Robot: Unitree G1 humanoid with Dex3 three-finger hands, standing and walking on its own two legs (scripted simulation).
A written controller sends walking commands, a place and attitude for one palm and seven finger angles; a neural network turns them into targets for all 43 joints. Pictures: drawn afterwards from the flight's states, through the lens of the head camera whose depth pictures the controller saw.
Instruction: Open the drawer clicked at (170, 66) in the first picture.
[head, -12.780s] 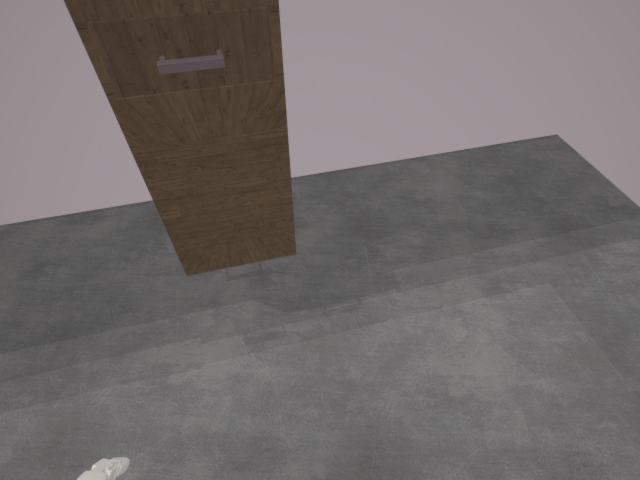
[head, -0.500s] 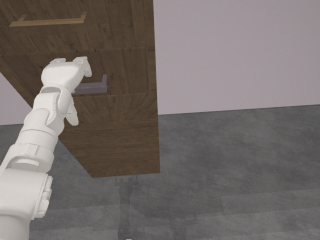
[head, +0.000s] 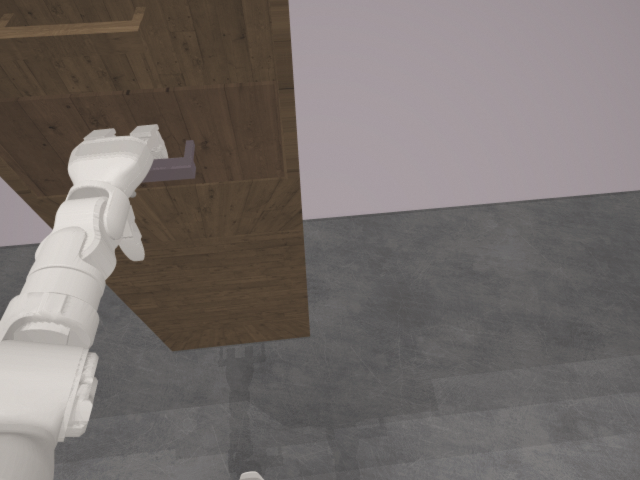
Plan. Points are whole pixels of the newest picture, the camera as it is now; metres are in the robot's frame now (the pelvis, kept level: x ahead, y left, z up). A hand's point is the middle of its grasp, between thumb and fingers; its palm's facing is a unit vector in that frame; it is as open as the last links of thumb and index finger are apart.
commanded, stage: lower the fingers behind the handle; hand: left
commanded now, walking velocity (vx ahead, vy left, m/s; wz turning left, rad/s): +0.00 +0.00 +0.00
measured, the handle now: (140, 161) +0.52 +0.23 +0.08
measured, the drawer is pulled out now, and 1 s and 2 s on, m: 0.00 0.00 0.04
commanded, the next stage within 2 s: close the thumb around the handle in 0.66 s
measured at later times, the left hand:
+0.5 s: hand (132, 201) +0.47 +0.24 +0.06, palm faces -0.05 -0.04 -1.00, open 13.8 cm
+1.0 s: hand (133, 202) +0.47 +0.24 +0.06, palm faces -0.04 -0.04 -1.00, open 12.2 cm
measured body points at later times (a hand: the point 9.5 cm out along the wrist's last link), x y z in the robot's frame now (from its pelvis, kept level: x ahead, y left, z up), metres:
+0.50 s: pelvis +0.00 +0.01 +0.00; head +0.07 +0.00 +0.44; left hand +0.47 +0.24 +0.12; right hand +0.02 -0.26 -0.14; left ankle +0.03 +0.14 -0.71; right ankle -0.07 -0.12 -0.71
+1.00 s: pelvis -0.01 +0.01 +0.00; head +0.07 +0.00 +0.44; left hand +0.46 +0.24 +0.12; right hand +0.01 -0.27 -0.14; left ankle +0.03 +0.14 -0.71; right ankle -0.07 -0.12 -0.71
